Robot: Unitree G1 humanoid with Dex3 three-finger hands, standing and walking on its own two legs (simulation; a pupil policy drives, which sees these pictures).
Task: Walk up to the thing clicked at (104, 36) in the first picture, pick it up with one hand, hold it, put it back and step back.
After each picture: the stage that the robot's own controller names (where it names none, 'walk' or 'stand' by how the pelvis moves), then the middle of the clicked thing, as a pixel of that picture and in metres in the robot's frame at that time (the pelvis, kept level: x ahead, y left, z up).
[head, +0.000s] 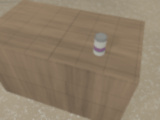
stand; (99, 44) +0.71 -0.05 -0.10
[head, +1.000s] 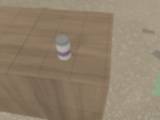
walk; (63, 47) +0.61 +0.16 -0.07
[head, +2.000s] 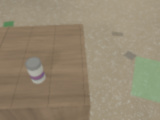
stand; (35, 70) +0.49 +0.25 -0.09
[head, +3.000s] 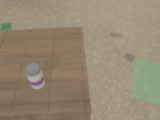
stand; (35, 76) +0.47 +0.24 -0.10
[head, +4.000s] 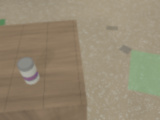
stand; (28, 71) +0.47 +0.27 -0.08
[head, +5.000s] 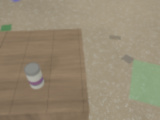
stand; (34, 76) +0.48 +0.25 -0.10
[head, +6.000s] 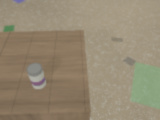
stand; (36, 76) +0.48 +0.24 -0.10
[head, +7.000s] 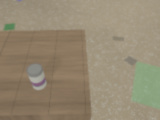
rise first; (37, 77) +0.47 +0.24 -0.10
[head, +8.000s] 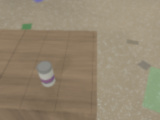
rise first; (46, 74) +0.49 +0.23 -0.10
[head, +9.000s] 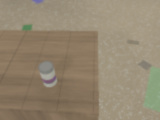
go down; (48, 74) +0.49 +0.23 -0.10
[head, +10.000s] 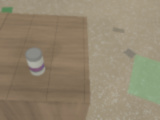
go down; (35, 62) +0.51 +0.21 -0.08
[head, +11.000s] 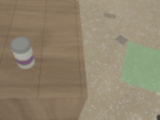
go down; (23, 53) +0.49 +0.21 -0.04
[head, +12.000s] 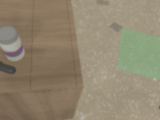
close in; (11, 44) +0.50 +0.23 -0.01
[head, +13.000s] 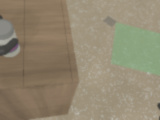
close; (6, 39) +0.50 +0.21 +0.01
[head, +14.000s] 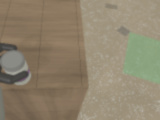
lift; (17, 68) +0.40 +0.21 +0.00
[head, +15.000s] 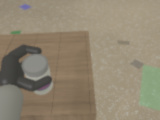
lift; (39, 75) +0.33 +0.15 +0.14
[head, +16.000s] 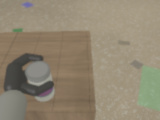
hold; (41, 82) +0.32 +0.15 +0.10
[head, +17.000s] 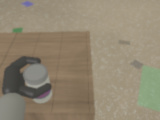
hold; (38, 84) +0.32 +0.16 +0.09
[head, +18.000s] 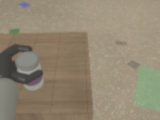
crouch; (30, 71) +0.36 +0.19 +0.10
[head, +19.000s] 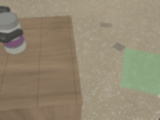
lower; (11, 33) +0.48 +0.21 +0.13
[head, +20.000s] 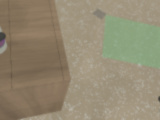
lower; out of the picture +0.51 +0.22 +0.01
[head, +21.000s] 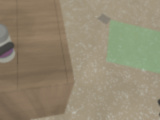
lower; (0, 44) +0.49 +0.21 +0.00
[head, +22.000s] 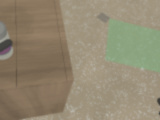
lower; out of the picture +0.49 +0.21 +0.01
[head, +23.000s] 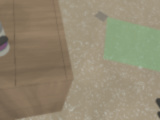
lower; out of the picture +0.50 +0.22 +0.01
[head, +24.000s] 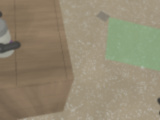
open; out of the picture +0.50 +0.21 +0.01
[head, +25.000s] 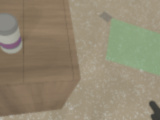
sink last; (8, 34) +0.49 +0.20 +0.00
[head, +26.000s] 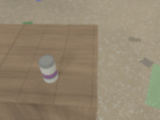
sink last; (48, 69) +0.49 +0.21 -0.04
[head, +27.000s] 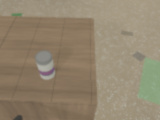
stand; (45, 65) +0.48 +0.20 -0.04
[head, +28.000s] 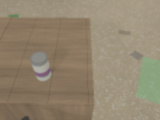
stand; (41, 66) +0.47 +0.21 -0.03
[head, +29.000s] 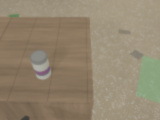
stand; (41, 65) +0.48 +0.21 -0.04
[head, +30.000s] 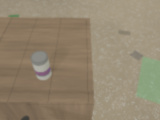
stand; (41, 65) +0.48 +0.21 -0.04
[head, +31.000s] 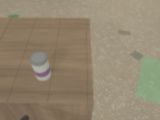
stand; (41, 66) +0.47 +0.21 -0.04
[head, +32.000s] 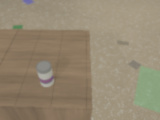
stand; (45, 74) +0.49 +0.21 -0.09
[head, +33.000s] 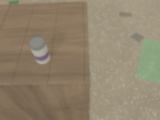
walk; (40, 50) +0.53 +0.24 -0.07
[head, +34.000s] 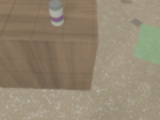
walk; (56, 13) +0.76 +0.18 -0.07
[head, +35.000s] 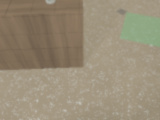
walk; out of the picture +1.04 +0.29 -0.08
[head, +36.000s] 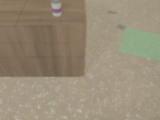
stand; (56, 6) +1.09 +0.25 -0.10
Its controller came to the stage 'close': yes
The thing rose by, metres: 0.20
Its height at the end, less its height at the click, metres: +0.00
